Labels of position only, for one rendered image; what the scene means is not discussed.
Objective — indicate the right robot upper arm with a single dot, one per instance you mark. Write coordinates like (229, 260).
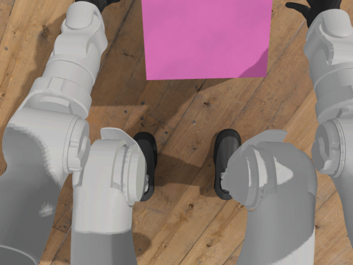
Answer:
(332, 154)

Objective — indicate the left robot foot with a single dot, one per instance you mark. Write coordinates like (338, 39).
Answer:
(148, 145)

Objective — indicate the robot right forearm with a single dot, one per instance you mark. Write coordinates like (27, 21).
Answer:
(329, 49)

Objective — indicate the robot left hand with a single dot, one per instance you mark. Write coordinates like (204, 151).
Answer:
(101, 4)

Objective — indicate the left robot upper arm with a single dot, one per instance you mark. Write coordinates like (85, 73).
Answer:
(42, 148)

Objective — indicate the robot right hand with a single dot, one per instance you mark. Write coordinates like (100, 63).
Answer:
(316, 7)

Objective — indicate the carton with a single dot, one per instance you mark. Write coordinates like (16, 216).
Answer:
(198, 39)

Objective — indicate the robot right shin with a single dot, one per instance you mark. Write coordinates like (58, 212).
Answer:
(273, 135)

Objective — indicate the robot left forearm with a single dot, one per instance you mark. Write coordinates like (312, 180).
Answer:
(72, 68)

